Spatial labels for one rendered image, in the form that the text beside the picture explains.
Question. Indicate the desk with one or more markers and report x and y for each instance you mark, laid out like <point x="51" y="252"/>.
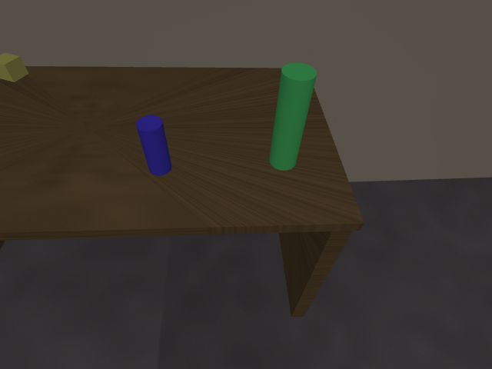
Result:
<point x="72" y="164"/>

